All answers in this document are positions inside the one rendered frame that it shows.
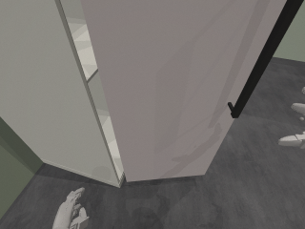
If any robot right hand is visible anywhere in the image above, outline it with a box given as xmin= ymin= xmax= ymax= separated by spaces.
xmin=277 ymin=87 xmax=305 ymax=149

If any robot left hand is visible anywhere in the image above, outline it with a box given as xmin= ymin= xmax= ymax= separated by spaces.
xmin=52 ymin=187 xmax=89 ymax=229

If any fridge door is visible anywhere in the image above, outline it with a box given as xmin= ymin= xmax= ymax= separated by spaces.
xmin=80 ymin=0 xmax=287 ymax=182

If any handle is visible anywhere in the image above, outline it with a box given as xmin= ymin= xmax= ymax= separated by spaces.
xmin=228 ymin=0 xmax=304 ymax=118

